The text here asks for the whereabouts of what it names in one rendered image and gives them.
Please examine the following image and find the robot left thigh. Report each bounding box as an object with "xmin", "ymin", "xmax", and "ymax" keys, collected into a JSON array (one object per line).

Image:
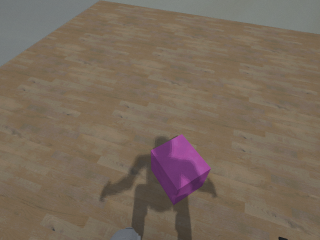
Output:
[{"xmin": 110, "ymin": 228, "xmax": 141, "ymax": 240}]

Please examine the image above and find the carton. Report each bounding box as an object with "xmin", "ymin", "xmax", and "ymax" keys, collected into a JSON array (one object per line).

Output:
[{"xmin": 151, "ymin": 134, "xmax": 211, "ymax": 205}]

